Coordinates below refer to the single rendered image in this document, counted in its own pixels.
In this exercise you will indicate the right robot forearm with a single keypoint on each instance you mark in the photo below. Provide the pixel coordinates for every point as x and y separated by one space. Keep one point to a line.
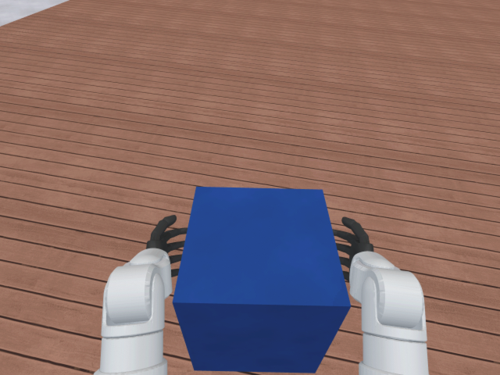
393 317

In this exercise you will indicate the carton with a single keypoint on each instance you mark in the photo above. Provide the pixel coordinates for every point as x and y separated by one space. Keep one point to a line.
260 286

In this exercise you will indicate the left robot forearm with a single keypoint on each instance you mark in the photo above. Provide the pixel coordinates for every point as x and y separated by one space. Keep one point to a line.
133 316

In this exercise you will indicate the robot left hand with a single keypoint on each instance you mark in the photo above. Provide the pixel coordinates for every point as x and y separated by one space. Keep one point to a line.
159 239

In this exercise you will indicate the robot right hand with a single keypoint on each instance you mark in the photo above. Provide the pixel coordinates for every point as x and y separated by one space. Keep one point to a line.
359 242

